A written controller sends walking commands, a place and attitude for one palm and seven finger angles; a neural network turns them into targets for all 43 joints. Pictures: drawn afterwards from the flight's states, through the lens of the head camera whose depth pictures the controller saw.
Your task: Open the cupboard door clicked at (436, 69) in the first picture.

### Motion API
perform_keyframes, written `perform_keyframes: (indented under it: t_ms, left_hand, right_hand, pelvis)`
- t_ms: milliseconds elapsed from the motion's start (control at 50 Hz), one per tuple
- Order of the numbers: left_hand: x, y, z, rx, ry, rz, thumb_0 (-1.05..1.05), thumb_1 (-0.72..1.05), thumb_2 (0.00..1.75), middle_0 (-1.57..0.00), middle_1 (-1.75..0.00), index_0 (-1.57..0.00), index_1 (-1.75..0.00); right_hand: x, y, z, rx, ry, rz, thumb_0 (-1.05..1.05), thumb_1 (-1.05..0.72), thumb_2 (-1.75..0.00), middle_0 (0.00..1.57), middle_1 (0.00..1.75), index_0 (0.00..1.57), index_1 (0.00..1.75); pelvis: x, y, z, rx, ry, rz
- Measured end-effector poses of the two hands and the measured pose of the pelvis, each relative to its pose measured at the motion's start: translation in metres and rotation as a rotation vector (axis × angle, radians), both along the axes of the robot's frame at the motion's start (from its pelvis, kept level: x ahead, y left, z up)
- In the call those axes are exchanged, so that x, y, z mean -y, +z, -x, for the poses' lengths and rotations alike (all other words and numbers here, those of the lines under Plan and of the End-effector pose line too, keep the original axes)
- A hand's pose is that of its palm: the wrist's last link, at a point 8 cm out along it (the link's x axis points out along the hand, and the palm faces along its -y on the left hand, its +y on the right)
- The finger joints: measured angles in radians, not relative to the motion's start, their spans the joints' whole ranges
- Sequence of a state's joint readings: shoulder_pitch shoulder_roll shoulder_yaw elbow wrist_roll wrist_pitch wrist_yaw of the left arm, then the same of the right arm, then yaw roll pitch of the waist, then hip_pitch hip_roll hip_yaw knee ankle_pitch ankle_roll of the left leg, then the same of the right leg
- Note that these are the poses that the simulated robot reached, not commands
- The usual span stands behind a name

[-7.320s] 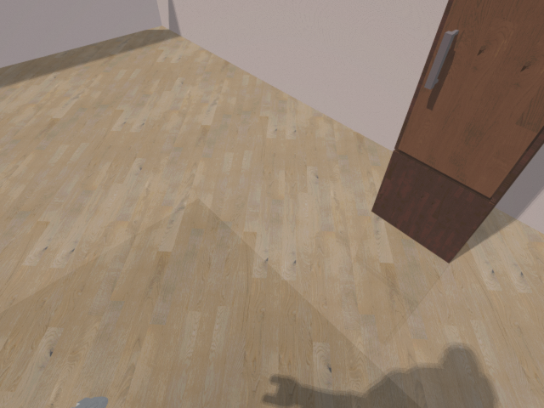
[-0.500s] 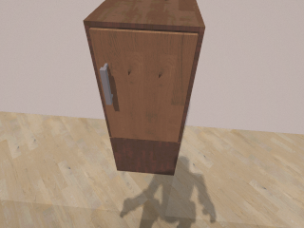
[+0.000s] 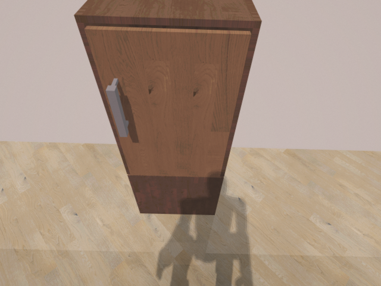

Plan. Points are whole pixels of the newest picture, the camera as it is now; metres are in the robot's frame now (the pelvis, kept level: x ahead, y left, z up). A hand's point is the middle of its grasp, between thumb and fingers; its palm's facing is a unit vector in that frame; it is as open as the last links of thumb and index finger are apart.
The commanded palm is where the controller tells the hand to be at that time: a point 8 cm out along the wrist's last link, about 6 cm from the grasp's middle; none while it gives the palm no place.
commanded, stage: come to a stop and stand still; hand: left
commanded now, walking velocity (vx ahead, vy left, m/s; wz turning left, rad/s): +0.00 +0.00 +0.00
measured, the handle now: (119, 108) +0.56 +0.22 +0.04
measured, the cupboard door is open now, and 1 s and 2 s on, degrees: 0 0 0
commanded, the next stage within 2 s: look again from close up in 1.52 s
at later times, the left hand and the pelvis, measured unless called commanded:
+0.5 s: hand out of the picture +0.06 +0.22 -0.18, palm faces +0.08 -0.97 -0.21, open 7.3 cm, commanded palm none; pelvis +0.04 +0.03 +0.00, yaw +1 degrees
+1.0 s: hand out of the picture -0.01 +0.25 -0.17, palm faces +0.07 -0.98 -0.17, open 7.4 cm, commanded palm none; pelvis -0.02 +0.06 +0.01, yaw +2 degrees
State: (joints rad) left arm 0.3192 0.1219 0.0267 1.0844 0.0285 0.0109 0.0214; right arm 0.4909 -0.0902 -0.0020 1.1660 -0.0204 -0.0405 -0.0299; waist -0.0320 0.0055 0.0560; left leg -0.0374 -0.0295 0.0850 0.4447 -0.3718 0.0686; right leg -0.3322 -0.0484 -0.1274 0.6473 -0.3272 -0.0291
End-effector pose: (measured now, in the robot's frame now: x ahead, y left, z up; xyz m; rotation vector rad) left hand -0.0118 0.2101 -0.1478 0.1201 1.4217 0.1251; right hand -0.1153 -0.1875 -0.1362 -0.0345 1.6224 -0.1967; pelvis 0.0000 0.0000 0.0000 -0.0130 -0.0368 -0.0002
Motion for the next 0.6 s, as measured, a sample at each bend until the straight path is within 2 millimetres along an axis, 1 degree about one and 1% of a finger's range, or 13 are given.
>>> perform_keyframes:
  t_ms: [60, 100, 160, 220, 260, 280, 340, 420, 480, 540, 600]
  left_hand:
    - [-0.012, -0.006, -0.027, 0.09, 0.029, -0.043, 0.04, 0.95, 0.89, -0.2, -0.3, -0.2, -0.3]
    - [-0.017, -0.004, -0.037, 0.13, 0.064, -0.058, 0.03, 0.95, 0.89, -0.2, -0.3, -0.2, -0.3]
    - [-0.023, -0.004, -0.044, 0.136, 0.088, -0.061, 0.02, 0.93, 0.89, -0.2, -0.3, -0.2, -0.3]
    - [-0.028, -0.012, -0.051, 0.115, 0.084, -0.032, 0.01, 0.92, 0.89, -0.2, -0.3, -0.2, -0.3]
    - [-0.034, -0.017, -0.054, 0.094, 0.089, -0.019, 0.01, 0.93, 0.89, -0.2, -0.3, -0.2, -0.3]
    - [-0.037, -0.016, -0.056, 0.086, 0.089, -0.015, 0.01, 0.93, 0.89, -0.2, -0.3, -0.2, -0.3]
    - [-0.045, -0.011, -0.06, 0.081, 0.089, -0.016, 0.01, 0.93, 0.89, -0.2, -0.3, -0.2, -0.3]
    - [-0.051, -0.004, -0.062, 0.077, 0.074, -0.029, 0.01, 0.93, 0.89, -0.2, -0.3, -0.2, -0.3]
    - [-0.053, -0.001, -0.062, 0.071, 0.054, -0.049, 0.0, 0.92, 0.89, -0.2, -0.3, -0.2, -0.3]
    - [-0.053, 0.004, -0.061, 0.079, 0.042, -0.072, 0.0, 0.91, 0.89, -0.2, -0.3, -0.2, -0.3]
    - [-0.054, 0.008, -0.056, 0.106, 0.04, -0.088, 0.0, 0.91, 0.89, -0.2, -0.3, -0.2, -0.3]
  right_hand:
    - [-0.001, -0.012, -0.009, -0.031, 0.005, -0.024, 0.0, -0.91, -0.9, 0.2, 0.3, 0.2, 0.3]
    - [0.001, -0.016, -0.026, -0.035, 0.034, -0.024, 0.0, -0.91, -0.9, 0.2, 0.3, 0.2, 0.3]
    - [0.005, -0.017, -0.069, 0.028, 0.069, 0.001, 0.0, -0.91, -0.9, 0.2, 0.3, 0.2, 0.29]
    - [0.004, -0.016, -0.116, 0.153, 0.089, 0.041, 0.0, -0.91, -0.9, 0.2, 0.3, 0.2, 0.29]
    - [0.001, -0.016, -0.143, 0.222, 0.105, 0.062, 0.0, -0.91, -0.9, 0.2, 0.3, 0.2, 0.29]
    - [-0.001, -0.013, -0.155, 0.247, 0.115, 0.07, 0.0, -0.92, -0.9, 0.2, 0.3, 0.2, 0.29]
    - [0.002, -0.003, -0.179, 0.274, 0.146, 0.107, 0.02, -0.95, -0.9, 0.2, 0.3, 0.2, 0.29]
    - [0.006, 0.004, -0.206, 0.327, 0.156, 0.121, 0.02, -0.95, -0.9, 0.2, 0.3, 0.2, 0.29]
    - [0.011, 0.003, -0.219, 0.362, 0.152, 0.119, 0.01, -0.94, -0.9, 0.2, 0.3, 0.2, 0.3]
    - [0.017, -0.002, -0.225, 0.382, 0.146, 0.109, 0.01, -0.93, -0.9, 0.2, 0.3, 0.2, 0.3]
    - [0.02, -0.003, -0.225, 0.385, 0.147, 0.1, 0.01, -0.92, -0.9, 0.2, 0.3, 0.2, 0.29]
  pelvis:
    - [0.003, -0.011, -0.013, 0.006, 0.021, -0.006]
    - [0.0, -0.012, -0.018, 0.012, 0.047, 0.017]
    - [-0.007, -0.01, -0.025, 0.007, 0.064, 0.03]
    - [-0.018, -0.012, -0.03, 0.002, 0.057, 0.031]
    - [-0.026, -0.014, -0.035, 0.0, 0.047, 0.028]
    - [-0.029, -0.012, -0.037, -0.001, 0.043, 0.021]
    - [-0.035, -0.006, -0.043, -0.007, 0.044, 0.002]
    - [-0.036, -0.001, -0.045, -0.01, 0.038, -0.011]
    - [-0.033, -0.002, -0.042, -0.008, 0.026, -0.019]
    - [-0.03, -0.003, -0.035, -0.004, 0.022, -0.008]
    - [-0.028, -0.003, -0.026, -0.003, 0.031, -0.011]
